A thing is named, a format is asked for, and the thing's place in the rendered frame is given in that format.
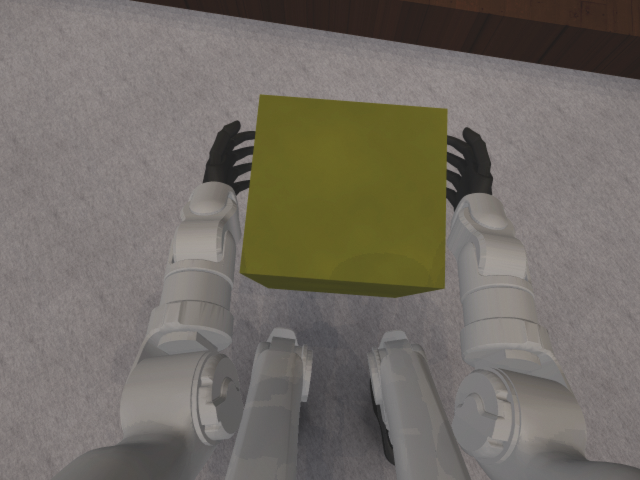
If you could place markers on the robot right thigh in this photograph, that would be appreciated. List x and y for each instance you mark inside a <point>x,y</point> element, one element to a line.
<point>423,441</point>

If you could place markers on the right robot hand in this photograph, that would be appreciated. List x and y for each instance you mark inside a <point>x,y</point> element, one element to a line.
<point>474,169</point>

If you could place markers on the robot left upper arm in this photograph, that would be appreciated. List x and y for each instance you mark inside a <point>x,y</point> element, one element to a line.
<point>176,409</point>

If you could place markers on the robot right upper arm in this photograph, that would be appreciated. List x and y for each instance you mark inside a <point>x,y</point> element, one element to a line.
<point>523,427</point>

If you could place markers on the robot left forearm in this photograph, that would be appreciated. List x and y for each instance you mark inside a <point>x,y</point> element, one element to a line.
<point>194,312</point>

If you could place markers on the carton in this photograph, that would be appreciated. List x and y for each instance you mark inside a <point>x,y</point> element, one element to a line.
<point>347,197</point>

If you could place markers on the left robot hand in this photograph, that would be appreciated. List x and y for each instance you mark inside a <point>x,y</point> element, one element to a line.
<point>219,167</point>

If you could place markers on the right robot foot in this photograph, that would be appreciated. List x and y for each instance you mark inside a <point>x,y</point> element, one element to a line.
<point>388,448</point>

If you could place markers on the robot right forearm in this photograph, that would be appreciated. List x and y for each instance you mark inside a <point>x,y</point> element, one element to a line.
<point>501,327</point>

